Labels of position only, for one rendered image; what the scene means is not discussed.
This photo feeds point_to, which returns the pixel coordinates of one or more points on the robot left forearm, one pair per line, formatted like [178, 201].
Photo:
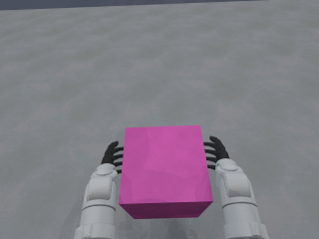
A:
[99, 205]

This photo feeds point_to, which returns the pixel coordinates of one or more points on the robot right hand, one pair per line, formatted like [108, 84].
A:
[219, 151]

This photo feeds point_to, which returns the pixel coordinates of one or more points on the robot right forearm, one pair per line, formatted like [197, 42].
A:
[238, 202]

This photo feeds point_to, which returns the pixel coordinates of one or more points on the robot left hand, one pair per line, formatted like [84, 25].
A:
[109, 156]

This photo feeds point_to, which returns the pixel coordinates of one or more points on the carton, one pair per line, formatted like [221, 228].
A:
[164, 172]

